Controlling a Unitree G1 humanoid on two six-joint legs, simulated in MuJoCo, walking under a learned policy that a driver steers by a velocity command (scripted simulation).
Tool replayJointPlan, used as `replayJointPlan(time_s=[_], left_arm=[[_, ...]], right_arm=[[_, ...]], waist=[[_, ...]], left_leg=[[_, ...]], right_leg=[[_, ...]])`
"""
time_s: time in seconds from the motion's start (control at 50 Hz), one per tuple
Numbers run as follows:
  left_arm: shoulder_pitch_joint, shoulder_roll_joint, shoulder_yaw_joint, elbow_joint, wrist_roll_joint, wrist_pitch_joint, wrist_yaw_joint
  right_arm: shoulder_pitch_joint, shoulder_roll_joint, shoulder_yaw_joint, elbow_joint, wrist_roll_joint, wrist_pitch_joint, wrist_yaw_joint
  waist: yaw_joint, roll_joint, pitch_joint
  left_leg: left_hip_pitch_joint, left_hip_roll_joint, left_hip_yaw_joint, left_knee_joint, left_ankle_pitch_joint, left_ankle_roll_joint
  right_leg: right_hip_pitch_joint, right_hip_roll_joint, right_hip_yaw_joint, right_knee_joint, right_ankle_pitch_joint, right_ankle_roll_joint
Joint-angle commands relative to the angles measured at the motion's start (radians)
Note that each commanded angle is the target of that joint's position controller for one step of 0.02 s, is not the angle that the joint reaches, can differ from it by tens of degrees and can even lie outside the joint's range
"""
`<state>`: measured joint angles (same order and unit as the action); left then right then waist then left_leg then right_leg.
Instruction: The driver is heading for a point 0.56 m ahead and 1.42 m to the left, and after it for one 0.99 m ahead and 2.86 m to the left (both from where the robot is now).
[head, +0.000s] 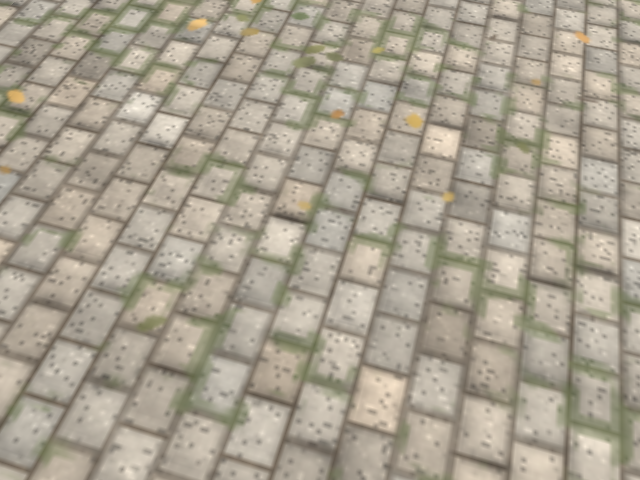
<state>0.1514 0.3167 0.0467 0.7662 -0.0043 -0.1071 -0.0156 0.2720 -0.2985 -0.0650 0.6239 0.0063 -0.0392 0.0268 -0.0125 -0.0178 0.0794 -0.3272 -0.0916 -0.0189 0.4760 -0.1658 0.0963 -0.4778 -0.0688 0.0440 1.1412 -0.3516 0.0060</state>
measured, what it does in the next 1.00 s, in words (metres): walks ahead, turning left: right foot, then left foot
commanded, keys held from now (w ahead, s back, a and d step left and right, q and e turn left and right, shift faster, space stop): w+q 1.00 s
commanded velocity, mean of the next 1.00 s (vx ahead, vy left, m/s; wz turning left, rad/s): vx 0.50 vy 0.00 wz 0.60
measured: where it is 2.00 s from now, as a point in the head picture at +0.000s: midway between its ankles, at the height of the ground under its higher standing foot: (130, 256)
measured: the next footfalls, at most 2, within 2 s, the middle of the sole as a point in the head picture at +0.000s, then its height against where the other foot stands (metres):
right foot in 0.32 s outside the picture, level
left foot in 0.84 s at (219, 419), level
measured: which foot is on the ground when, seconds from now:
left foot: down 0.00-0.32, up 0.34-0.82, down 0.84-1.00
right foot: up 0.00-0.30, down 0.32-0.82, up 0.84-1.00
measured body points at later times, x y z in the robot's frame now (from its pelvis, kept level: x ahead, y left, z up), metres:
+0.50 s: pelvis +0.29 -0.05 +0.00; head +0.31 -0.05 +0.45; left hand +0.32 +0.25 -0.10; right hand +0.48 -0.29 -0.10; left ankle +0.22 +0.08 -0.65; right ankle +0.33 -0.14 -0.74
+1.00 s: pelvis +0.52 +0.11 +0.00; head +0.55 +0.15 +0.45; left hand +0.48 +0.42 -0.11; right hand +0.79 -0.04 -0.09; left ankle +0.52 +0.19 -0.74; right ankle +0.59 -0.05 -0.65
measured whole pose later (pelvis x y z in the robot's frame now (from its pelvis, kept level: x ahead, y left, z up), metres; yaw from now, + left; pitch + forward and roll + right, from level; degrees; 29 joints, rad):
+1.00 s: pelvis +0.52 +0.11 +0.00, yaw +36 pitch +1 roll +0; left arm 0.17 0.32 0.04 0.75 0.00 -0.11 -0.01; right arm 0.26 -0.30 -0.07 0.63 0.01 -0.04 0.03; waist -0.01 -0.02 0.07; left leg -0.30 -0.10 -0.02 0.45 -0.16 0.10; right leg -0.49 -0.08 0.05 1.13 -0.34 0.02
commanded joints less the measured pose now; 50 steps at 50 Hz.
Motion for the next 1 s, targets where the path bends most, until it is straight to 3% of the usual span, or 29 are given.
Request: replayJointPlan(time_s=[0.02, 0.12, 0.2, 0.26, 0.3, 0.32, 0.34, 0.36, 0.38, 0.4, 0.42, 0.44, 0.48, 0.56, 0.64, 0.72, 0.76, 0.78, 0.8, 0.82, 0.84, 0.86, 0.88, 0.9, 0.92, 0.94, 0.96, 1.0], left_arm=[[0.025, 0.103, 0.028, -0.058, 0.018, 0.004, 0.004], [-0.153, 0.047, 0.003, -0.102, 0.016, 0.011, -0.001], [-0.231, 0.07, 0.009, -0.134, 0.0, -0.001, -0.012], [-0.201, 0.105, 0.027, -0.134, -0.003, -0.013, -0.016], [-0.067, 0.13, 0.049, -0.1, 0.0, -0.022, -0.009], [0.067, 0.173, 0.064, -0.086, 0.017, -0.027, -0.002], [0.189, 0.262, 0.087, -0.061, 0.031, -0.015, 0.002], [0.199, 0.205, 0.077, -0.05, 0.003, -0.008, -0.008], [0.15, 0.129, 0.057, -0.065, -0.002, -0.002, -0.004], [0.102, 0.102, 0.047, -0.073, 0.006, 0.006, 0.0], [0.069, 0.078, 0.039, -0.067, 0.012, 0.011, 0.003], [0.054, 0.061, 0.032, -0.06, 0.018, 0.01, 0.007], [0.053, 0.056, 0.033, -0.045, 0.013, 0.002, 0.009], [0.072, 0.107, 0.05, -0.012, 0.008, -0.005, 0.011], [0.082, 0.131, 0.052, 0.007, 0.004, 0.007, 0.015], [0.144, 0.167, 0.06, 0.038, -0.012, 0.027, 0.017], [0.145, 0.193, 0.067, 0.041, -0.022, 0.04, 0.02], [0.145, 0.211, 0.073, 0.04, -0.026, 0.047, 0.025], [0.141, 0.224, 0.077, 0.037, -0.029, 0.055, 0.03], [0.128, 0.212, 0.072, 0.031, -0.031, 0.06, 0.035], [0.151, 0.159, 0.05, 0.014, -0.002, 0.054, 0.036], [0.239, 0.023, 0.004, -0.052, 0.027, 0.027, 0.017], [0.113, 0.122, 0.02, -0.06, -0.007, -0.007, 0.004], [0.024, 0.155, 0.029, -0.093, -0.039, -0.025, -0.002], [0.019, 0.135, 0.022, -0.091, -0.027, -0.034, 0.004], [0.026, 0.134, 0.026, -0.08, -0.001, -0.033, 0.01], [0.049, 0.139, 0.03, -0.075, 0.006, -0.023, 0.009], [0.067, 0.12, 0.029, -0.07, 0.016, -0.002, 0.008]], right_arm=[[-0.018, -0.142, -0.039, -0.074, 0.0, -0.027, -0.017], [0.042, -0.173, -0.049, -0.033, 0.009, -0.017, -0.044], [0.098, -0.174, -0.053, 0.007, 0.018, -0.011, -0.044], [0.098, -0.162, -0.052, 0.02, 0.018, -0.002, -0.048], [0.081, -0.127, -0.042, 0.015, 0.015, 0.005, -0.048], [0.08, -0.07, -0.02, 0.002, 0.005, 0.003, -0.044], [0.2, -0.008, 0.001, -0.024, 0.025, -0.004, -0.045], [0.223, -0.084, -0.007, -0.018, 0.038, -0.008, -0.049], [0.13, -0.156, -0.027, -0.013, 0.037, -0.003, -0.049], [0.058, -0.167, -0.032, -0.024, 0.024, 0.003, -0.05], [0.014, -0.155, -0.033, -0.036, 0.012, 0.004, -0.048], [0.007, -0.137, -0.035, -0.041, 0.014, 0.006, -0.042], [0.017, -0.093, -0.027, -0.044, 0.024, 0.015, -0.033], [-0.046, -0.056, -0.013, -0.073, 0.016, 0.021, -0.026], [-0.15, -0.037, -0.002, -0.09, 0.017, 0.006, -0.001], [-0.256, -0.032, 0.002, -0.13, 0.022, 0.003, 0.024], [-0.251, -0.058, -0.01, -0.142, 0.018, 0.006, 0.032], [-0.218, -0.08, -0.022, -0.139, 0.013, 0.01, 0.032], [-0.132, -0.113, -0.041, -0.121, 0.011, 0.014, 0.03], [0.032, -0.16, -0.07, -0.077, 0.015, 0.019, 0.02], [0.187, -0.233, -0.1, -0.04, 0.021, 0.032, -0.002], [0.127, -0.335, -0.105, -0.057, 0.027, 0.02, -0.005], [0.16, -0.233, -0.079, -0.078, 0.021, 0.004, 0.001], [0.125, -0.192, -0.063, -0.064, 0.01, -0.012, 0.004], [0.067, -0.173, -0.056, -0.063, 0.012, -0.019, 0.003], [0.007, -0.148, -0.047, -0.07, 0.009, -0.02, 0.001], [-0.028, -0.132, -0.04, -0.082, -0.004, -0.021, -0.004], [-0.047, -0.131, -0.038, -0.076, -0.002, -0.026, -0.012]], waist=[[0.03, 0.053, -0.134], [-0.029, 0.08, -0.07], [-0.058, 0.101, -0.058], [-0.034, 0.138, -0.064], [0.036, 0.152, -0.116], [0.097, 0.086, -0.237], [0.069, -0.2, -0.387], [0.071, -0.261, -0.374], [0.094, -0.152, -0.239], [0.089, -0.086, -0.161], [0.074, -0.063, -0.1], [0.051, -0.081, -0.078], [0.036, -0.099, -0.069], [0.039, -0.057, -0.051], [0.075, -0.043, -0.028], [0.103, -0.037, 0.007], [0.074, -0.055, -0.011], [0.045, -0.076, -0.044], [-0.011, -0.083, -0.098], [-0.103, -0.058, -0.181], [-0.16, 0.057, -0.272], [-0.018, 0.308, -0.378], [-0.112, 0.175, -0.449], [-0.112, 0.133, -0.294], [-0.062, 0.047, -0.216], [-0.021, 0.029, -0.163], [0.013, 0.057, -0.147], [0.037, 0.061, -0.129]], left_leg=[[0.168, 0.266, -0.341, -0.239, 0.245, 0.208], [0.068, 0.184, -0.24, -0.241, 0.136, 0.143], [0.095, 0.205, -0.309, -0.193, 0.033, 0.113], [0.169, 0.232, -0.392, -0.105, 0.029, 0.095], [0.156, 0.185, -0.384, 0.015, 0.091, 0.056], [0.068, 0.13, -0.32, 0.249, 0.034, 0.018], [-0.269, -0.013, -0.171, 0.597, -0.32, -0.065], [-0.439, 0.041, -0.169, 0.773, -0.43, -0.082], [-0.485, 0.086, -0.17, 0.832, -0.34, -0.089], [-0.463, 0.121, -0.131, 0.826, -0.266, -0.092], [-0.44, 0.147, -0.125, 0.782, -0.215, -0.093], [-0.399, 0.175, -0.124, 0.746, -0.179, -0.089], [-0.361, 0.195, -0.1, 0.698, -0.155, -0.089], [-0.414, 0.212, -0.083, 0.559, -0.043, -0.107], [-0.36, 0.196, -0.022, 0.33, 0.161, -0.097], [-0.333, 0.172, 0.038, 0.188, 0.159, -0.065], [-0.273, 0.131, 0.078, 0.153, 0.071, -0.03], [-0.208, 0.095, 0.107, 0.15, 0.016, -0.008], [-0.091, 0.055, 0.128, 0.136, -0.019, 0.02], [0.146, 0.02, 0.126, 0.074, 0.045, 0.06], [0.458, 0.134, -0.072, 0.064, 0.04, 0.116], [0.747, 0.388, -0.662, -0.043, -0.158, 0.312], [0.756, 0.415, -0.787, -0.165, -0.274, 0.308], [0.641, 0.387, -0.644, -0.187, -0.186, 0.259], [0.493, 0.344, -0.535, -0.187, -0.073, 0.229], [0.368, 0.306, -0.446, -0.196, 0.045, 0.209], [0.283, 0.282, -0.401, -0.215, 0.127, 0.205], [0.186, 0.262, -0.352, -0.243, 0.218, 0.213]], right_leg=[[-0.128, -0.037, 0.028, -0.098, 0.07, 0.032], [-0.069, 0.026, 0.011, -0.458, 0.38, 0.071], [-0.003, 0.06, 0.034, -0.596, 0.435, 0.055], [0.041, 0.066, 0.048, -0.64, 0.32, 0.021], [0.227, 0.065, 0.02, -0.696, 0.285, -0.023], [0.459, -0.062, 0.131, -0.677, 0.25, -0.083], [0.815, -0.298, 0.555, -0.746, 0.04, -0.243], [0.833, -0.361, 0.787, -0.833, -0.218, -0.274], [0.718, -0.319, 0.654, -0.858, -0.254, -0.231], [0.6, -0.279, 0.503, -0.861, -0.133, -0.196], [0.497, -0.237, 0.394, -0.881, -0.005, -0.186], [0.434, -0.207, 0.312, -0.901, 0.084, -0.175], [0.385, -0.182, 0.204, -0.943, 0.176, -0.177], [0.402, -0.2, 0.067, -0.986, 0.352, -0.204], [0.419, -0.161, -0.091, -0.989, 0.437, -0.168], [0.507, -0.191, -0.158, -0.966, 0.503, -0.145], [0.558, -0.203, -0.195, -0.887, 0.745, -0.127], [0.578, -0.203, -0.214, -0.808, 0.924, -0.117], [0.574, -0.197, -0.233, -0.671, 1.059, -0.106], [0.481, -0.169, -0.259, -0.466, 1.045, -0.078], [0.225, -0.128, -0.255, -0.159, 0.681, -0.037], [-0.206, 0.082, -0.144, 0.177, -0.23, 0.012], [-0.306, 0.069, 0.047, 0.255, -0.221, -0.002], [-0.363, 0.029, 0.043, 0.219, -0.118, -0.02], [-0.314, -0.011, 0.043, 0.129, -0.036, -0.022], [-0.251, -0.035, 0.041, 0.046, 0.004, -0.01], [-0.185, -0.052, 0.049, 0.011, 0.034, -0.001], [-0.138, -0.049, 0.03, -0.059, 0.057, 0.032]])
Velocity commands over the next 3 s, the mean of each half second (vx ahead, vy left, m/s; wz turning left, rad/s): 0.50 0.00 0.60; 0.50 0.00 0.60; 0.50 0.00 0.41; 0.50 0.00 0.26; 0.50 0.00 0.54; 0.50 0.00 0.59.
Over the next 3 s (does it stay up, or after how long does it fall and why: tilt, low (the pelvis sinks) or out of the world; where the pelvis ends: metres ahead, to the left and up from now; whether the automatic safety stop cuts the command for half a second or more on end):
stays up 1.11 0.98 0.00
